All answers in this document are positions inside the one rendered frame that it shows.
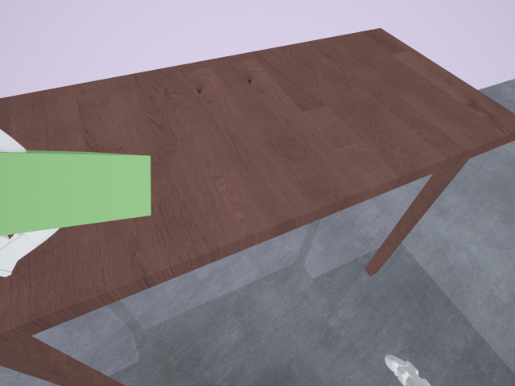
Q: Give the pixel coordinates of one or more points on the robot left hand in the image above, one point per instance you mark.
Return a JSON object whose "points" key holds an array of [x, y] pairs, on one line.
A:
{"points": [[19, 245]]}

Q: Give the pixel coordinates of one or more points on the sponge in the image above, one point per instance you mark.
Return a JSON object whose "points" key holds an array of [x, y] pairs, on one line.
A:
{"points": [[42, 190]]}

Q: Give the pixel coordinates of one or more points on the table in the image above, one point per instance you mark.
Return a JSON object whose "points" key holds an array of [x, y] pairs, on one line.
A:
{"points": [[242, 149]]}

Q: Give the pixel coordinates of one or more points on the robot right hand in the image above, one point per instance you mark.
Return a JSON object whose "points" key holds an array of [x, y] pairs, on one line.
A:
{"points": [[405, 371]]}

